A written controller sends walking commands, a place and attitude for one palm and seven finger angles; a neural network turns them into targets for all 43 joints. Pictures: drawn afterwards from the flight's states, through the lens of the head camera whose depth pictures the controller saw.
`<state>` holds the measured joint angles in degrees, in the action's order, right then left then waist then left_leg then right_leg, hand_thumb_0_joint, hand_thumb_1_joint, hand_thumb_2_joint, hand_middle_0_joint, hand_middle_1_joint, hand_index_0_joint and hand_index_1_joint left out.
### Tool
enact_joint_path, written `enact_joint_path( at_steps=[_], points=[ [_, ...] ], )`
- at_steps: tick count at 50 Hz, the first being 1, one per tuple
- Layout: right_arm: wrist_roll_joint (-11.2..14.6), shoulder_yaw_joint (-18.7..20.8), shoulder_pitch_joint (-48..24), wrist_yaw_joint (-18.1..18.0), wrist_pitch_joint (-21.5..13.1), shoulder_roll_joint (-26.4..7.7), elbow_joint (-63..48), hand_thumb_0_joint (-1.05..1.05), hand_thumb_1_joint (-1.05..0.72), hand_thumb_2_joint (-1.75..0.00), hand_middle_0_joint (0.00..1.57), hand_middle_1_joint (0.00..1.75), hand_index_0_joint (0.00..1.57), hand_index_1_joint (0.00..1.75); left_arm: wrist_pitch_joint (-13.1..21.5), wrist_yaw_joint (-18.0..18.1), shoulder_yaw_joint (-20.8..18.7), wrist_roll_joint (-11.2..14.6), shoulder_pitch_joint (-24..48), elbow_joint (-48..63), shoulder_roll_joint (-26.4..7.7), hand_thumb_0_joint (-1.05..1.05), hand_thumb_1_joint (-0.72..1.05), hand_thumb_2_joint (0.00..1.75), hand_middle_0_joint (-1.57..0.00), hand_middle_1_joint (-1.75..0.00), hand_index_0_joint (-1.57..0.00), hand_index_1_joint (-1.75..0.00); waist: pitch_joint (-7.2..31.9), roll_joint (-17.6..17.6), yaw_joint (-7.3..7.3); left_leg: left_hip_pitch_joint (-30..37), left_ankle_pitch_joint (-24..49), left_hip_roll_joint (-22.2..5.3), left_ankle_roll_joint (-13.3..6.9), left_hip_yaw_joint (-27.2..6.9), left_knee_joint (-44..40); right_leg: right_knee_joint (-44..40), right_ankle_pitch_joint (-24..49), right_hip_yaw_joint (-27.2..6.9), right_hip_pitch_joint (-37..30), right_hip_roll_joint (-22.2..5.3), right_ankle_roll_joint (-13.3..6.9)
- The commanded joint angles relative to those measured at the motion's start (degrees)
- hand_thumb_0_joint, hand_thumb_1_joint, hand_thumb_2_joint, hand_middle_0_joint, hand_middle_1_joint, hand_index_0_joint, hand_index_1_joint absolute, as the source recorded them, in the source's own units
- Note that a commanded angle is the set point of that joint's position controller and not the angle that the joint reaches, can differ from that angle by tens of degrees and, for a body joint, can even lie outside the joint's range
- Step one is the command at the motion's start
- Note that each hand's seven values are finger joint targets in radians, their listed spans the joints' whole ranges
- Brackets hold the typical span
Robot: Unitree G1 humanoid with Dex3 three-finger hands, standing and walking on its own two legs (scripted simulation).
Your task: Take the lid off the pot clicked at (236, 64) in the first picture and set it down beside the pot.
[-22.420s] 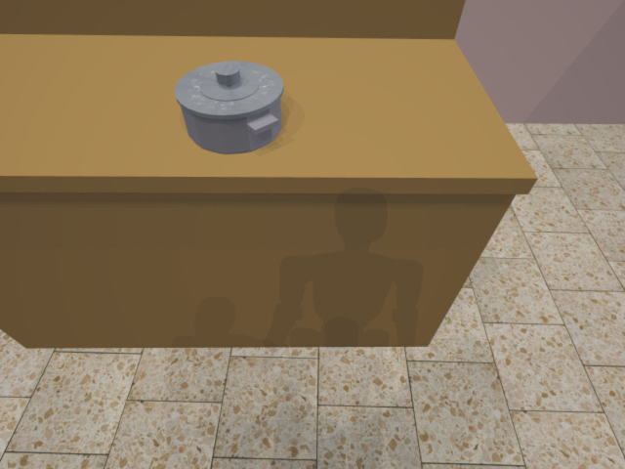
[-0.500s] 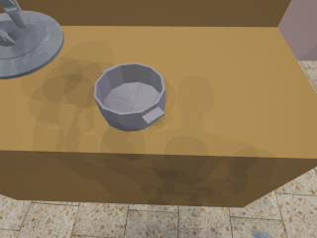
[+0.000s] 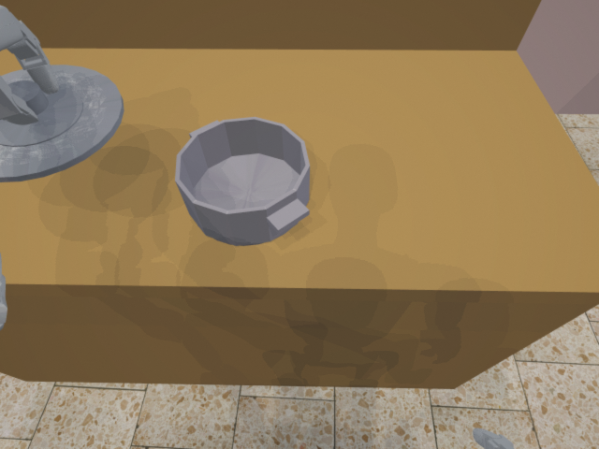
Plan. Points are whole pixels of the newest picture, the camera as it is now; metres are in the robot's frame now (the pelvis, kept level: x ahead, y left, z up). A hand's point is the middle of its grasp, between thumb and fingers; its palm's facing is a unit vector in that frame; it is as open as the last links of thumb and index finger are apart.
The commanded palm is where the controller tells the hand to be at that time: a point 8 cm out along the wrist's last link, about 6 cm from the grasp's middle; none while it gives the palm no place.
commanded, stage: lower the lid onto the table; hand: left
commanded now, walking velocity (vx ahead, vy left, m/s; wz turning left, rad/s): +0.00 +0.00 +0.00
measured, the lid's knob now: (23, 99) +0.47 +0.33 +0.21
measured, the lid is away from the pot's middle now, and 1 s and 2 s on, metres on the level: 0.24 0.23 0.22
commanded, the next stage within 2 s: none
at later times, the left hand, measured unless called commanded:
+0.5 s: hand (41, 106) +0.46 +0.31 +0.21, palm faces -0.31 -0.14 -0.94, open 7.2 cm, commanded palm +0.45 +0.32 +0.28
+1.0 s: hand (49, 138) +0.45 +0.32 +0.16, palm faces -0.40 -0.18 -0.90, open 7.2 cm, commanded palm +0.47 +0.32 +0.25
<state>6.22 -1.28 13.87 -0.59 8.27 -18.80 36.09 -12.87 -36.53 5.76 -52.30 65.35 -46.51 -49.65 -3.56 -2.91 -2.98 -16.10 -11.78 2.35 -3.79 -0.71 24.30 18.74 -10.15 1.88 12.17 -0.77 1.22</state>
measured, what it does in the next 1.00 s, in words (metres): stands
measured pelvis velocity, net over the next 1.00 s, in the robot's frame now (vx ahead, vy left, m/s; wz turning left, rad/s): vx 0.00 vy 0.00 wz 0.00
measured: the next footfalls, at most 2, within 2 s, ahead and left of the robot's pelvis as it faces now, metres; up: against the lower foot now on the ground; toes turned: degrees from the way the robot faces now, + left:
none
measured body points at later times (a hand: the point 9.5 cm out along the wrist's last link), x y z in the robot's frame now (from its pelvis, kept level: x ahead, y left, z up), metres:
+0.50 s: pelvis +0.01 +0.00 +0.00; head +0.07 +0.00 +0.44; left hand +0.47 +0.31 +0.26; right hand +0.08 -0.28 -0.12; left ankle +0.00 +0.08 -0.74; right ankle -0.01 -0.14 -0.74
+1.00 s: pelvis +0.00 +0.00 +0.00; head +0.07 +0.01 +0.44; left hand +0.47 +0.32 +0.22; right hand +0.07 -0.29 -0.12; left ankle +0.00 +0.08 -0.74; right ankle -0.01 -0.14 -0.74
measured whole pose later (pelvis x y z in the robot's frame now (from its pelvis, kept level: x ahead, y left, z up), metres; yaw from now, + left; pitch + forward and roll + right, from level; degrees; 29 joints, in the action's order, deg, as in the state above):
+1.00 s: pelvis +0.00 +0.00 +0.00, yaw +0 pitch +5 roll -2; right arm 5.5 -0.6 15.1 -1.2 7.6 -18.7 39.1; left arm -4.0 -33.5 6.4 -51.1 63.3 -56.1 -47.4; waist -3.2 -1.5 -4.1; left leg -18.0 -13.0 1.9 -3.8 -1.0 26.4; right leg 19.3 -10.6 2.1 13.3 -0.3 1.2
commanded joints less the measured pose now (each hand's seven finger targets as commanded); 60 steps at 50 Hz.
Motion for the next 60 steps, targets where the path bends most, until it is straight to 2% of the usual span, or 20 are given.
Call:
enact_joint_path(
  at_steps=[1, 4, 7, 11, 14, 18, 19, 20, 22, 24, 26, 28, 31, 38, 46, 49, 52, 56, 58, 60],
  points=[
    [-0.17, 3.02, 0.57, -1.21, -1.71, -9.25, -4.62, 0.0, -0.9, -0.9, 0.2, 0.3, 0.2, 0.3, 1.14, 3.88, -5.37, -1.11, 35.23, 12.98, -17.73, 0.0, 0.75, 0.84, -0.91, -1.06, -0.9, -1.02, 26.32, -3.77, -1.57, 16.78, 17.23, -0.3, -1.72, -2.13, -0.96, -0.45, 11.88, 1.44, -3.51, 4.51, -2.82],
    [-0.47, 3.25, 1.61, -1.52, -2.59, -9.5, -3.88, 0.0, -0.9, -0.9, 0.2, 0.3, 0.2, 0.3, 1.94, 4.31, -5.11, -0.6, 34.23, 12.09, -17.02, 0.0, 0.75, 0.84, -0.91, -1.06, -0.9, -1.02, 27.33, -5.29, -1.65, 18.36, 20.2, -0.47, -1.69, -2.58, -0.39, -0.72, 12.71, 1.59, -2.81, 4.63, -3.09],
    [-0.17, 2.86, 2.25, -1.51, -2.66, -9.45, -2.89, 0.0, -0.9, -0.9, 0.2, 0.3, 0.2, 0.3, 3.03, 4.5, -6.46, -1.01, 31.93, 5.46, -18.77, 0.0, 0.75, 0.84, -0.91, -1.06, -0.9, -1.02, 23.87, -1.5, -1.49, 14.09, 15.77, -0.3, -1.62, -1.91, -1.19, -0.22, 12.25, 1.59, -3.8, 4.56, -2.76],
    [-0.78, 3.7, 1.37, -1.01, -2.97, -9.48, -3.81, 0.0, -0.9, -0.9, 0.2, 0.3, 0.2, 0.3, 3.87, 5.04, -5.64, -0.88, 38.31, 16.87, -17.69, 0.0, 0.75, 0.84, -0.91, -1.06, -0.9, -1.02, 31.3, -9.58, -1.39, 21.25, 24.96, -0.58, -1.39, -3.28, 0.13, 0.29, 14.22, 1.15, -3.35, 4.72, -3.28],
    [-0.53, 3.46, 3.25, -0.76, -3.08, -9.64, -3.32, 0.0, -0.9, -0.9, 0.2, 0.3, 0.2, 0.3, 4.2, 5.09, -7.03, -0.46, 28.19, 8.26, -17.61, 0.0, 0.75, 0.84, -0.91, -1.06, -0.9, -1.02, 26.4, -5.51, -1.34, 17.61, 26.23, -0.8, -1.21, -3.07, 0.62, 0.05, 15.34, 1.65, -2.71, 4.84, -3.17],
    [-0.13, 3.54, 2.73, -0.27, -1.98, -9.54, -3.45, 0.0, -0.9, -0.9, 0.2, 0.3, 0.2, 0.3, 4.28, 4.33, -5.61, -0.12, 27.63, 5.67, -15.85, 0.0, 0.75, 0.84, -0.91, -1.06, -0.9, -1.02, 22.67, -1.6, -1.57, 13.58, 21.33, -0.36, -1.48, -2.23, -0.23, 0.41, 15.8, 1.8, -3.29, 4.57, -2.71],
    [-0.22, 3.86, 2.65, -0.14, -1.9, -9.7, -3.84, 0.0, -0.9, -0.9, 0.2, 0.3, 0.2, 0.3, 4.35, 4.3, -4.59, 0.32, 27.01, 6.65, -14.51, 0.0, 0.75, 0.84, -0.91, -1.06, -0.9, -1.02, 23.63, -3.07, -1.73, 14.49, 22.98, -0.58, -1.37, -2.25, 0.09, 0.24, 15.83, 1.75, -2.71, 4.32, -2.8],
    [-0.36, 3.99, 2.66, 0.08, -1.57, -9.96, -4.01, 0.0, -0.9, -0.9, 0.2, 0.3, 0.2, 0.3, 4.37, 4.76, -7.02, -0.07, 31.15, 12.79, -18.2, 0.0, 0.75, 0.84, -0.91, -1.06, -0.9, -1.02, 26.95, -4.25, -1.32, 16.71, 24.19, -0.64, -1.36, -2.81, 0.12, 0.64, 16.2, 1.33, -3.95, 4.61, -2.76],
    [-0.7, 4.32, 2.24, 0.01, -2.06, -9.72, -4.92, 0.0, -0.9, -0.9, 0.2, 0.3, 0.2, 0.3, 4.7, 5.34, -7.94, -0.57, 34.0, 19.39, -18.98, 0.0, 0.75, 0.84, -0.91, -1.06, -0.9, -1.02, 32.53, -7.9, -1.32, 21.95, 30.23, -0.73, -1.41, -3.74, 1.13, 1.08, 17.04, 1.08, -3.5, 4.85, -3.0],
    [-1.0, 4.47, 3.36, 0.02, -2.36, -9.9, -4.83, 0.0, -0.9, -0.9, 0.2, 0.3, 0.2, 0.3, 5.03, 5.52, -10.04, -0.07, 28.24, 17.06, -19.69, 0.0, 0.75, 0.84, -0.91, -1.06, -0.9, -1.02, 32.1, -6.89, -1.04, 22.13, 33.51, -1.05, -1.4, -3.98, 1.93, 0.69, 17.6, 1.2, -2.93, 4.9, -2.96],
    [-0.93, 4.36, 2.61, 0.38, -2.2, -9.72, -4.86, 0.0, -0.9, -0.9, 0.2, 0.3, 0.2, 0.3, 5.4, 5.64, -13.45, -0.19, 25.01, 14.68, -22.55, 0.0, 0.75, 0.84, -0.91, -1.06, -0.9, -1.02, 30.46, -4.72, -0.72, 19.65, 32.62, -0.35, -1.86, -3.6, 2.18, 1.43, 19.09, 0.78, -4.0, 4.93, -2.69],
    [-0.51, 4.12, 2.53, 0.48, -1.52, -9.5, -4.7, 0.0, -0.9, -0.9, 0.2, 0.3, 0.2, 0.3, 5.28, 5.02, -11.46, 0.54, 21.51, 9.35, -19.76, 0.0, 0.75, 0.84, -0.91, -1.06, -0.9, -1.02, 26.36, -1.15, -0.89, 15.07, 27.59, -0.02, -1.75, -2.71, 1.28, 1.33, 18.72, 1.31, -4.34, 4.66, -2.44],
    [-0.35, 4.21, 2.31, 0.8, -0.69, -9.61, -4.76, 0.0, -0.9, -0.9, 0.2, 0.3, 0.2, 0.3, 5.1, 4.78, -8.59, 0.67, 21.96, 8.35, -17.08, 0.0, 0.75, 0.84, -0.91, -1.06, -0.9, -1.02, 23.82, -1.73, -1.43, 13.75, 23.67, -0.06, -1.55, -2.22, 1.0, 1.0, 16.47, 1.71, -2.85, 4.7, -2.48],
    [-0.44, 4.01, 2.65, -0.39, -0.73, -9.67, -4.13, 0.0, -0.9, -0.9, 0.2, 0.3, 0.2, 0.3, 6.7, 5.7, -9.29, 0.09, 28.79, 9.44, -20.03, 0.0, 0.75, 0.84, -0.91, -1.06, -0.9, -1.02, 27.1, -3.4, -1.92, 14.94, 18.43, 0.11, -2.06, -1.84, 0.79, 0.77, 14.68, 1.27, -3.76, 4.86, -2.56],
    [-0.83, 3.91, 4.18, -1.38, -2.06, -9.6, -1.25, 0.0, -0.9, -0.9, 0.2, 0.3, 0.2, 0.3, 8.72, 6.18, -3.72, 0.78, 29.89, 3.23, -13.74, 0.0, 0.75, 0.84, -0.91, -1.06, -0.9, -1.02, 24.46, -4.85, -3.18, 16.26, 16.93, -0.35, -1.91, -2.14, 1.0, 0.14, 11.89, 1.84, 0.19, 5.3, -2.71],
    [-0.84, 3.81, 4.44, -1.43, -2.11, -9.94, -1.02, 0.0, -0.9, -0.9, 0.2, 0.3, 0.2, 0.3, 9.97, 6.24, -4.3, 0.89, 28.71, 1.54, -14.62, 0.0, 0.75, 0.84, -0.91, -1.06, -0.9, -1.02, 25.0, -4.26, -2.77, 14.29, 17.15, -0.26, -1.73, -1.67, 0.82, 0.7, 13.66, 1.77, -1.3, 4.85, -2.92],
    [-0.96, 4.18, 4.69, -1.11, -1.99, -10.25, -1.26, 0.0, -0.9, -0.9, 0.2, 0.3, 0.2, 0.3, 10.89, 7.09, -8.49, 0.26, 30.77, 5.77, -19.91, 0.0, 0.75, 0.84, -0.91, -1.06, -0.9, -1.02, 28.93, -5.47, -2.25, 16.22, 21.22, -0.26, -1.89, -2.02, 1.51, 1.43, 16.23, 1.02, -3.35, 4.85, -2.72],
    [-1.03, 4.38, 5.18, -0.73, -2.02, -9.99, -1.31, 0.0, -0.9, -0.9, 0.2, 0.3, 0.2, 0.3, 11.08, 7.06, -6.77, 0.61, 27.28, 4.07, -16.41, 0.0, 0.75, 0.84, -0.91, -1.06, -0.9, -1.02, 26.86, -5.98, -2.79, 17.58, 25.76, -0.68, -1.71, -2.93, 2.39, 1.32, 15.87, 1.59, -0.2, 5.32, -2.66],
    [-0.86, 4.39, 5.87, -0.5, -1.89, -10.18, -1.35, 0.0, -0.9, -0.9, 0.2, 0.3, 0.2, 0.3, 11.15, 6.94, -8.56, 0.82, 23.62, 0.45, -17.88, 0.0, 0.75, 0.84, -0.91, -1.06, -0.9, -1.02, 24.97, -2.99, -2.49, 14.54, 22.94, -0.4, -1.75, -2.49, 2.1, 1.49, 15.63, 1.73, -0.97, 5.27, -2.52],
    [-1.01, 4.45, 5.56, -0.14, -1.29, -10.44, -1.76, 0.0, -0.9, -0.9, 0.2, 0.3, 0.2, 0.3, 11.77, 7.31, -10.47, 0.71, 24.28, 3.56, -20.49, 0.0, 0.75, 0.84, -0.91, -1.06, -0.9, -1.02, 27.16, -3.92, -1.96, 14.69, 24.57, -0.22, -1.6, -2.69, 2.2, 1.95, 17.2, 1.41, -2.47, 5.04, -2.6]
  ],
)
